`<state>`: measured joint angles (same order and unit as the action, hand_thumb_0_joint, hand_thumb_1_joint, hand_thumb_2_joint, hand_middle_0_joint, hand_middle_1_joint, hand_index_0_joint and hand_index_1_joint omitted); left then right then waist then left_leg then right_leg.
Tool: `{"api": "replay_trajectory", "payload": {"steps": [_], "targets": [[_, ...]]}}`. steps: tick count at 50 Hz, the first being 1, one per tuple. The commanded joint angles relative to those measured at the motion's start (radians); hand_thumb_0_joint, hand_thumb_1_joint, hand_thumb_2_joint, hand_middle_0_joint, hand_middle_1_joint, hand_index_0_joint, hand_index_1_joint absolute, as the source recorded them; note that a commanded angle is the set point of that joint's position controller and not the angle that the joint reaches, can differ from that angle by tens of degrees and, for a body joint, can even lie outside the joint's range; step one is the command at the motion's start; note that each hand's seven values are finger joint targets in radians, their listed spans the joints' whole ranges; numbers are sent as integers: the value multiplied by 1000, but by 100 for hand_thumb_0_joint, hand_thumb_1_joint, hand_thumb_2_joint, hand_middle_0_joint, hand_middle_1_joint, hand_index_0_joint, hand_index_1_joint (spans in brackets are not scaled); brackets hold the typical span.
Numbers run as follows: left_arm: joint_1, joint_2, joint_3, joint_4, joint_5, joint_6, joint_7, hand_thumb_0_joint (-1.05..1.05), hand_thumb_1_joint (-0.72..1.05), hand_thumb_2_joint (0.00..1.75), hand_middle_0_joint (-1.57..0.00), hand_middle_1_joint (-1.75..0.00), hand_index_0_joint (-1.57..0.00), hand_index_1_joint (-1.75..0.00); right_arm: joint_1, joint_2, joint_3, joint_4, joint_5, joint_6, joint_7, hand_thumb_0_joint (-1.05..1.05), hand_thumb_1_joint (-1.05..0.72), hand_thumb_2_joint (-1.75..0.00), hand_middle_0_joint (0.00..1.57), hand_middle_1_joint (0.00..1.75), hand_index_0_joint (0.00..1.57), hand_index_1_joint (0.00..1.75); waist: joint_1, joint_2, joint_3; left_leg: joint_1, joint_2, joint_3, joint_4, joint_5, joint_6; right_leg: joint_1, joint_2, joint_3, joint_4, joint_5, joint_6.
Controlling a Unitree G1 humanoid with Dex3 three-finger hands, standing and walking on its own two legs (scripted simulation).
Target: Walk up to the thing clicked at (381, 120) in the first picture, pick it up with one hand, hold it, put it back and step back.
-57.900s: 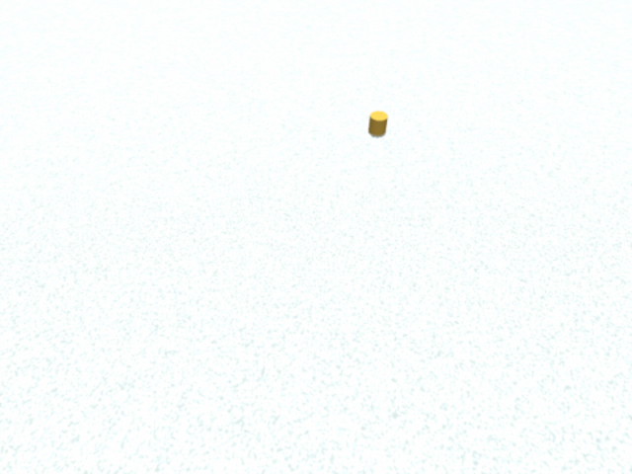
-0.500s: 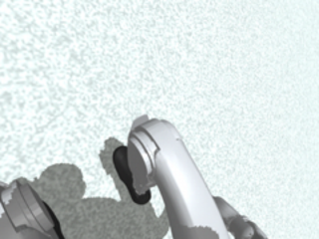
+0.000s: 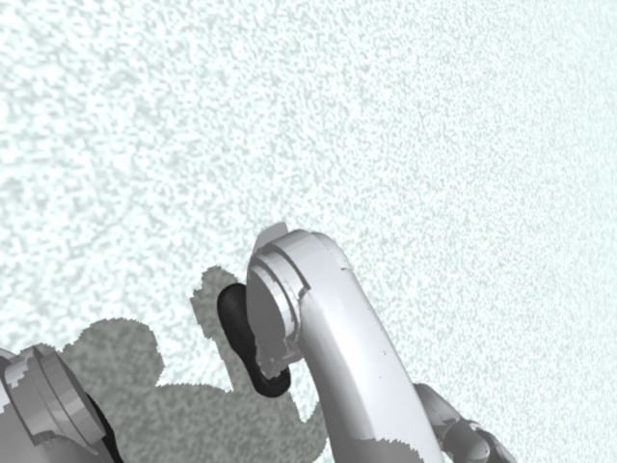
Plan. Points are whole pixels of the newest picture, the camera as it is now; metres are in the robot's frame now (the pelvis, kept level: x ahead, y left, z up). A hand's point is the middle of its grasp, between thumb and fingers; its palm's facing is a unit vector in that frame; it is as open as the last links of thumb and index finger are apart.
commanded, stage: rest palm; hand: left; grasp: from above
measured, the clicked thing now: out of the picture +0.53 +0.40 -0.27
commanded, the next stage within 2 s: approach in 1.32 s
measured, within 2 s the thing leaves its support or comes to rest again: neither
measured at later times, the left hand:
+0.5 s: hand out of the picture +0.48 +0.38 -0.23, palm faces -0.43 -0.16 -0.89, open 13.2 cm
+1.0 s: hand out of the picture +0.49 +0.38 -0.23, palm faces -0.43 -0.16 -0.89, open 13.1 cm
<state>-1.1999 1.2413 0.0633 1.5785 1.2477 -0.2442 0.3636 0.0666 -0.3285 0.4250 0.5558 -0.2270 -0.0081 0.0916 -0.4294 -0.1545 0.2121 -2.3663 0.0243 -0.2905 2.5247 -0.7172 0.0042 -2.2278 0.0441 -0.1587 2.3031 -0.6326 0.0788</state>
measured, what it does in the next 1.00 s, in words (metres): stands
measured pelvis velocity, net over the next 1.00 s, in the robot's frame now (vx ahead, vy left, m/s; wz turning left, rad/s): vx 0.00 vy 0.00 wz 0.00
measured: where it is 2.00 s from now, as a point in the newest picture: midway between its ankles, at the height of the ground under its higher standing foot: (190, 411)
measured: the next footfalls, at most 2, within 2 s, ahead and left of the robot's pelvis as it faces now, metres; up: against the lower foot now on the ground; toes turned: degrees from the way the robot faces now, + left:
none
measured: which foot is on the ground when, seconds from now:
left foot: down 0.00-1.00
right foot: down 0.00-1.00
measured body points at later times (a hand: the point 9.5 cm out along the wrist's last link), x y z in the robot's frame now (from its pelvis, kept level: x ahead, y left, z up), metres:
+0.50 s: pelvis +0.00 +0.00 +0.00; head +0.29 +0.15 +0.30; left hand +0.50 +0.39 -0.18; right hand +0.06 -0.25 -0.06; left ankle +0.06 +0.12 -0.28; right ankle +0.13 -0.13 -0.28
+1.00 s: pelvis +0.00 +0.00 +0.00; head +0.30 +0.14 +0.30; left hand +0.50 +0.39 -0.18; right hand +0.06 -0.25 -0.06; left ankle +0.06 +0.12 -0.28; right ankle +0.13 -0.13 -0.28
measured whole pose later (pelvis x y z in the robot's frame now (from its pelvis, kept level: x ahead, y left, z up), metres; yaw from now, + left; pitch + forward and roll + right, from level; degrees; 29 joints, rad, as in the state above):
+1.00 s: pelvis +0.00 +0.00 +0.00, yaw +0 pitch +29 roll -17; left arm -1.19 1.25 0.08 1.57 1.23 -0.24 0.35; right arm 0.06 -0.34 0.43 0.55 -0.23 -0.01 0.09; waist -0.43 -0.15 0.23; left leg -2.37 0.02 -0.29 2.53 -0.71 0.00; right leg -2.23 0.04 -0.16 2.31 -0.62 0.08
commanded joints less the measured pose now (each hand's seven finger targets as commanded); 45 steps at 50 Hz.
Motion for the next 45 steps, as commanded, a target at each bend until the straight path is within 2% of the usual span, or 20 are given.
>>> {"api": "replay_trajectory", "payload": {"steps": [1,3,5,6,7,12,16,17,20,24,26,29,32,34,36,37,40,41,43,45], "targets": [[-188,207,14,-108,-2,-3,20,0,-44,109,-10,-119,-11,-118,203,-337,-96,27,-1,11,-9,0,-91,-91,20,30,20,30,-52,623,-619,574,57,85,-256,332,-7,319,27,-119,-173,246,-97],[-190,212,17,-108,0,-2,18,0,-45,108,-10,-119,-11,-117,197,-344,-98,23,0,14,-9,0,-91,-91,20,30,20,30,-54,636,-603,567,57,83,-260,314,-12,300,25,-120,-173,227,-102],[-192,220,21,-131,2,-2,20,0,-45,108,-10,-119,-11,-117,196,-341,-97,22,-1,15,-9,0,-91,-91,20,30,20,30,-47,643,-640,597,60,81,-260,341,-11,320,25,-118,-171,247,-98],[-190,216,18,-101,1,1,20,0,-45,106,-9,-118,-10,-116,187,-342,-99,14,0,15,-9,0,-91,-91,20,30,20,30,-51,618,-632,564,57,83,-255,313,-7,321,27,-117,-171,233,-100],[-198,216,20,-129,-3,-1,22,0,-45,107,-10,-118,-11,-117,196,-337,-97,18,-1,15,-9,0,-91,-91,20,30,20,30,-52,620,-650,580,58,86,-255,334,-4,343,27,-116,-173,255,-94],[-193,211,18,-111,0,3,27,0,-45,104,-9,-116,-10,-115,192,-345,-100,25,0,10,-12,0,-91,-91,20,30,20,30,-58,619,-624,565,58,82,-249,324,-9,305,26,-117,-172,238,-101],[-200,236,30,-110,3,7,34,0,-45,103,-9,-115,-10,-114,190,-337,-100,27,1,6,-14,0,-91,-91,20,30,20,30,-41,627,-638,549,55,91,-264,280,-6,329,28,-115,-170,221,-98],[-206,230,30,-106,2,6,37,0,-44,104,-9,-116,-10,-114,191,-345,-99,27,-1,8,-14,0,-91,-91,20,30,20,30,-53,636,-631,555,58,82,-263,292,-11,316,25,-121,-168,226,-101],[-209,214,17,-99,3,6,35,0,-45,102,-8,-116,-10,-114,182,-355,-104,18,0,8,-17,0,-91,-91,20,30,20,30,-55,639,-624,574,59,69,-264,281,-15,271,24,-125,-162,207,-106],[-210,218,15,-112,7,14,36,0,-45,104,-9,-115,-10,-114,196,-335,-97,30,2,2,-15,0,-91,-90,20,30,20,30,-53,626,-637,542,55,92,-256,297,-5,332,26,-111,-166,239,-97],[-195,204,14,-94,3,18,33,0,-44,101,-9,-115,-10,-113,203,-340,-96,30,2,0,-15,0,-91,-90,20,30,20,30,-64,601,-612,534,55,88,-249,308,-5,315,24,-114,-169,244,-97],[-199,218,22,-107,-8,14,33,0,-44,102,-9,-115,-10,-113,194,-350,-93,34,-1,1,-17,0,-91,-90,20,30,20,30,-65,624,-627,564,61,78,-249,333,-12,308,19,-117,-171,248,-100],[-202,227,22,-110,-8,16,27,0,-45,102,-9,-115,-10,-113,194,-343,-99,28,-1,3,-17,0,-91,-90,20,30,20,30,-53,618,-647,549,57,89,-253,302,-5,340,25,-114,-171,234,-98],[-192,209,19,-80,-11,16,26,0,-45,101,-8,-115,-10,-113,185,-348,-99,21,-1,2,-17,0,-91,-90,20,30,20,30,-56,613,-617,533,55,85,-255,281,-10,308,23,-120,-169,214,-104],[-216,231,27,-137,-9,14,23,0,-45,103,-9,-115,-10,-113,199,-342,-98,24,-2,4,-16,0,-91,-90,20,30,20,30,-51,633,-662,574,57,85,-258,310,-8,332,23,-114,-167,237,-98],[-209,222,25,-121,-6,17,21,0,-45,103,-9,-115,-10,-113,199,-347,-98,29,-1,6,-17,0,-91,-90,20,30,20,30,-58,642,-644,574,60,82,-253,328,-13,310,22,-118,-165,244,-102],[-179,189,9,-94,-14,10,13,0,-44,103,-9,-116,-10,-114,193,-347,-96,24,-2,5,-16,0,-91,-90,20,30,20,30,-67,594,-596,519,53,91,-244,292,-6,318,22,-115,-179,229,-100],[-194,207,14,-125,-15,5,12,0,-44,105,-10,-116,-11,-114,200,-342,-94,22,-4,5,-15,0,-91,-90,20,30,20,30,-61,587,-633,529,54,95,-244,303,-2,362,23,-111,-178,242,-95],[-190,229,27,-122,-13,8,6,0,-44,105,-9,-116,-11,-115,199,-343,-94,23,-1,6,-18,0,-91,-90,20,30,20,30,-51,597,-631,534,52,98,-237,319,-5,340,19,-106,-177,246,-101],[-166,203,19,-96,-28,3,4,0,-44,108,-10,-117,-11,-116,197,-345,-91,22,-4,10,-17,0,-91,-90,20,30,20,30,-65,576,-612,518,53,96,-235,316,-2,351,20,-111,-184,244,-98]]}}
